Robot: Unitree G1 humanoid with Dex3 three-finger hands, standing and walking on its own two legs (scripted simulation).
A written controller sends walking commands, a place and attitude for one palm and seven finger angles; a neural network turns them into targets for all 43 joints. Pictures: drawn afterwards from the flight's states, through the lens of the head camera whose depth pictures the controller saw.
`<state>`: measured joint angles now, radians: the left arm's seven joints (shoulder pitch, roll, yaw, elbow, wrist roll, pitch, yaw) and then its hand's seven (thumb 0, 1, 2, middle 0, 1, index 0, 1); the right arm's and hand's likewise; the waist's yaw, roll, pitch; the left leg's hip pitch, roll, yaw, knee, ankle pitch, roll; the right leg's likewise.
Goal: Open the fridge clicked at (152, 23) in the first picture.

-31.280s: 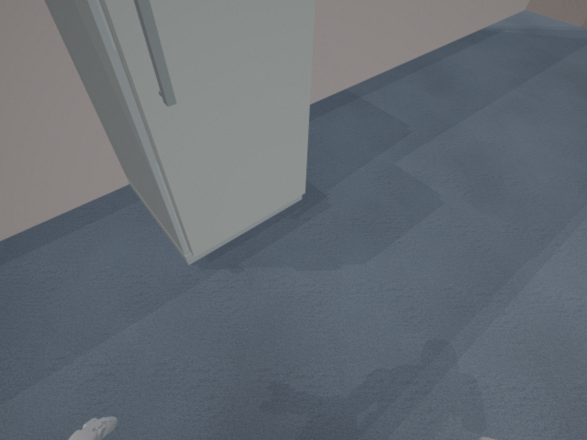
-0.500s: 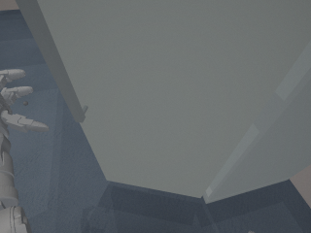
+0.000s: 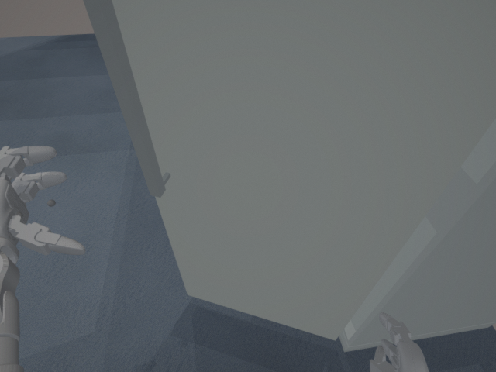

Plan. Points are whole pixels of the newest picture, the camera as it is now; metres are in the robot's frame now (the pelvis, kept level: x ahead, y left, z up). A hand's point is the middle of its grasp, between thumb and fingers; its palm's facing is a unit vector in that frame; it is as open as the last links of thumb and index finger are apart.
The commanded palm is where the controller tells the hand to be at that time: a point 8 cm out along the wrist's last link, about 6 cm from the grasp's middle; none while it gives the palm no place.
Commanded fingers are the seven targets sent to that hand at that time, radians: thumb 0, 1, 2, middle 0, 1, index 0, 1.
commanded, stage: draw the hand back to the body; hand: left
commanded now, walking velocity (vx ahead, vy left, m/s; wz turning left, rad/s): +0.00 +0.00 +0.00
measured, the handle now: (138, 103) +0.47 +0.24 +0.21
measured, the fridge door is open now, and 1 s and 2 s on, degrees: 65 65 65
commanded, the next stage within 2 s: step back with the hand held close in 1.62 s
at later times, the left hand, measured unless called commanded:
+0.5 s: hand (42, 229) +0.24 +0.30 +0.15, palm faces +0.15 -0.99 -0.02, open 14.7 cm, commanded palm +0.20 +0.34 +0.17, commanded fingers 0.00 -0.41 0.27 -0.25 -1.07 -0.25 -1.07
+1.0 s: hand (36, 238) +0.22 +0.29 +0.17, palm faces +0.52 -0.79 -0.34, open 11.2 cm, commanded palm +0.16 +0.31 +0.18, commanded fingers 0.00 0.50 0.71 -0.21 -0.53 -0.21 -0.53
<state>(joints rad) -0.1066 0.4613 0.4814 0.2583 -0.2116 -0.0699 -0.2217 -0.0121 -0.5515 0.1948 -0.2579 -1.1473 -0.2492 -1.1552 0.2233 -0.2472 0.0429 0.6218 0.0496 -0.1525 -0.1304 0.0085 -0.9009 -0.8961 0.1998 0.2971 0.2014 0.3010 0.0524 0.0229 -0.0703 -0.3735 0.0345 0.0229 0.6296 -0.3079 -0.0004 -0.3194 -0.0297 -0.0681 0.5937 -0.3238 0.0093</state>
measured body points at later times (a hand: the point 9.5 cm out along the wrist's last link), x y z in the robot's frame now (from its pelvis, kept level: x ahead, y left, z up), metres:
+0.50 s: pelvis +0.00 -0.01 +0.00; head -0.02 -0.02 +0.45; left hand +0.23 +0.36 +0.15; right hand +0.17 -0.25 -0.06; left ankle +0.01 +0.12 -0.73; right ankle -0.01 -0.13 -0.73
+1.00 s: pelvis +0.00 +0.00 +0.01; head -0.02 -0.02 +0.46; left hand +0.19 +0.33 +0.19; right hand +0.18 -0.22 -0.07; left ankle +0.01 +0.12 -0.73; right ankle -0.01 -0.13 -0.73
